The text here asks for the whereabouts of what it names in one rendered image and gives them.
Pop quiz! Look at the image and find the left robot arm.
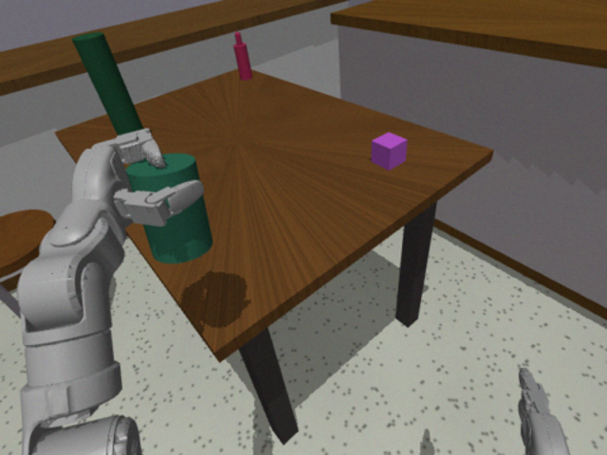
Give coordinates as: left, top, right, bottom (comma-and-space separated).
17, 199, 143, 455

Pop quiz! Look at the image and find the right robot hand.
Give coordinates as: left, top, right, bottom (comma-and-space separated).
518, 368, 570, 455

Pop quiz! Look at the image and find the left robot hand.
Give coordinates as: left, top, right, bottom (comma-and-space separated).
71, 128, 204, 228

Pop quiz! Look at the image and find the table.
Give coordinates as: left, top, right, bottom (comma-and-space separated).
54, 69, 494, 445

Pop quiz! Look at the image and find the stool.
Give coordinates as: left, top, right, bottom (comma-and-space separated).
0, 209, 56, 318

